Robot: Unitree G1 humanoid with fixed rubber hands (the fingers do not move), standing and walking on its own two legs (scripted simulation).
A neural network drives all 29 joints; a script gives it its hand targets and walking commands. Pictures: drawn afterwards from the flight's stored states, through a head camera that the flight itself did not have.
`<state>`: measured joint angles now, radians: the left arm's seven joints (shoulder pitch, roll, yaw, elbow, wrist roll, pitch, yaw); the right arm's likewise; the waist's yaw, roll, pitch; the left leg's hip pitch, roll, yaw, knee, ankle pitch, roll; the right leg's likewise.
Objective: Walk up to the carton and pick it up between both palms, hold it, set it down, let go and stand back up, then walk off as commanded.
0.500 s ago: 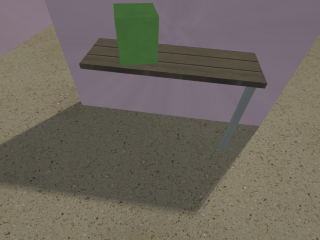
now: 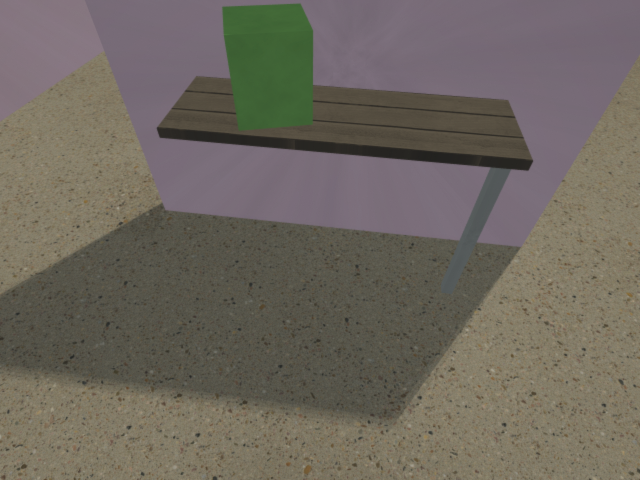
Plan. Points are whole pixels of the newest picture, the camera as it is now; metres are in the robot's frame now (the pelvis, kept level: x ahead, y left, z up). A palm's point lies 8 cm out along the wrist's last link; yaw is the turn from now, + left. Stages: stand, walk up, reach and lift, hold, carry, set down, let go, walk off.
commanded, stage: stand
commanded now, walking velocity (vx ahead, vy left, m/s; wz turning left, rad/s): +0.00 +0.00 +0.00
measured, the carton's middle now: (269, 67) +1.13 +0.15 +0.00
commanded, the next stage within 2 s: none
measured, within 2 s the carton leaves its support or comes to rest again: neither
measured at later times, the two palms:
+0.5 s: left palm out of the picture +0.06 +0.28 -0.12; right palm out of the picture +0.07 -0.30 -0.12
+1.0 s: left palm out of the picture +0.06 +0.29 -0.12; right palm out of the picture +0.08 -0.31 -0.11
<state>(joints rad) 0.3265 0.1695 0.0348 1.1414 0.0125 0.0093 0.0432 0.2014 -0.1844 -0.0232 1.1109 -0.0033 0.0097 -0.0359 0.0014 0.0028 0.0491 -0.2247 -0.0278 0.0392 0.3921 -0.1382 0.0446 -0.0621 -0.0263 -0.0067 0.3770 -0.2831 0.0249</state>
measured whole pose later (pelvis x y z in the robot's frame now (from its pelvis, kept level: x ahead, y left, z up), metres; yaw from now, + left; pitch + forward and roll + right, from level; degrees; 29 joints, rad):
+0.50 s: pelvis +0.01 -0.01 +0.00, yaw -1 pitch -3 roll +0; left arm 0.22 0.30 0.06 1.01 0.00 -0.01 0.03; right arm 0.17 -0.31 -0.03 1.00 0.00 -0.02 -0.03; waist -0.01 0.00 0.07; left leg -0.19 -0.01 0.04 0.39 -0.15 0.03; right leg -0.02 -0.01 0.00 0.36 -0.28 0.01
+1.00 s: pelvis +0.01 -0.01 +0.00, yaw -1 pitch -4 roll +0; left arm 0.20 0.34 0.04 1.02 0.00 -0.02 0.02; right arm 0.14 -0.34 -0.02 1.02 0.01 -0.02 -0.02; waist 0.00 0.00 0.07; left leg -0.17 -0.01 0.04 0.36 -0.13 0.02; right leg 0.01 0.00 0.00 0.31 -0.26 0.01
